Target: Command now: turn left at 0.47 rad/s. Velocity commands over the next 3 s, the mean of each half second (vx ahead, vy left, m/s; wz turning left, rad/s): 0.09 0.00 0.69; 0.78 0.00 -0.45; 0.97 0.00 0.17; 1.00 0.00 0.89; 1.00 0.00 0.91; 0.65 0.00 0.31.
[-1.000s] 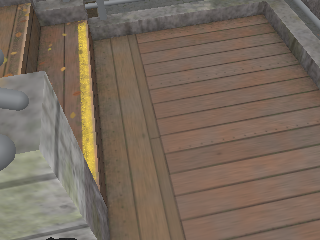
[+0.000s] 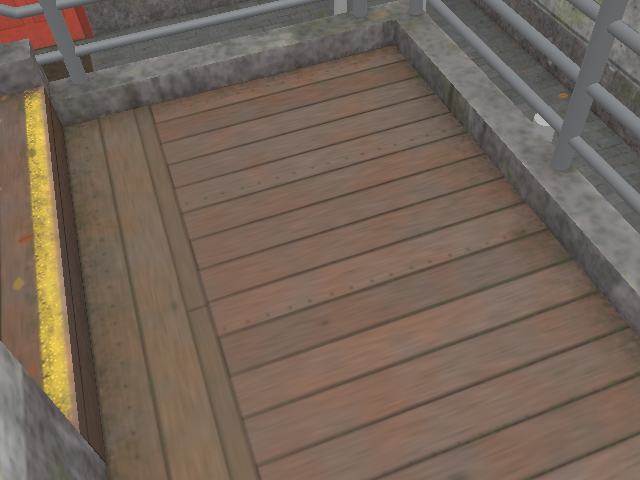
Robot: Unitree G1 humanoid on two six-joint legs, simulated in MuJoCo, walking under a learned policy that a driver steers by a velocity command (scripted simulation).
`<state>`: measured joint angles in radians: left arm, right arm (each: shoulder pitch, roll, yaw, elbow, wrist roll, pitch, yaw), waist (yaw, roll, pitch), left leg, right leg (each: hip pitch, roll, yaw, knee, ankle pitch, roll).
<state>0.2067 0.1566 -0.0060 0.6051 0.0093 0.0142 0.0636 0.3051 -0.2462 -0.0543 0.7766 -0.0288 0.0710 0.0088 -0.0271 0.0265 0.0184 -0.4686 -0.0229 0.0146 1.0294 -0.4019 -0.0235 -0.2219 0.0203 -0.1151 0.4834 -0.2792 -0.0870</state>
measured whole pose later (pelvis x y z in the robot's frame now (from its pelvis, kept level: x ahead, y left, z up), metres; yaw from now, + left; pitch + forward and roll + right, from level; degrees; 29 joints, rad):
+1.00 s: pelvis +0.35 -0.01 -0.05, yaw +5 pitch +3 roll +0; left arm 0.21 0.30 0.07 0.68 0.02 -0.01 -0.06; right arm 0.37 -0.27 -0.04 0.82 -0.04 -0.08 0.01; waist 0.01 0.01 0.01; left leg -0.02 0.10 0.04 1.09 -0.42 -0.01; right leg -0.63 0.07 -0.09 0.86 -0.28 -0.15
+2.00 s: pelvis +1.31 +0.02 +0.00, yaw +38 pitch +3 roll -2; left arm 0.31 0.34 0.06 0.82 0.04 -0.11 0.00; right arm 0.18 -0.40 -0.09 0.79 -0.03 -0.03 0.03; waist 0.02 0.05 0.01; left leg -0.61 0.01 0.01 1.27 -0.28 0.12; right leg -0.18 -0.03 -0.10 0.41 -0.28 0.03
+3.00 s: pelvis +1.58 +0.43 +0.02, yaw +65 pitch -11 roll -5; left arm -0.27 0.27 0.02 0.71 0.07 0.04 -0.02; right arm 0.65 -0.29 -0.07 0.85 -0.07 0.08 -0.09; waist -0.34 0.02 0.04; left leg -0.45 0.13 -0.04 0.98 -0.13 0.04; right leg -0.36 -0.26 -0.20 0.93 -0.59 0.04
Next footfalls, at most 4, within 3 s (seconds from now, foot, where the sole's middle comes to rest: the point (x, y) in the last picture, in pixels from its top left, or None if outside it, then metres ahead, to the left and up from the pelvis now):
0.30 left None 0.00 0.10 -0.78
0.94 right None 0.48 -0.05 -0.78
1.40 left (336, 297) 0.95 0.00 -0.78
1.80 right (362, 175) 1.39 -0.09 -0.78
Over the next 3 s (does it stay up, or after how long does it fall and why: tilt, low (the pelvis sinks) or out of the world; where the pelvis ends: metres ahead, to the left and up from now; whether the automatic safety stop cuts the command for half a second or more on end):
stays up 1.58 0.43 0.02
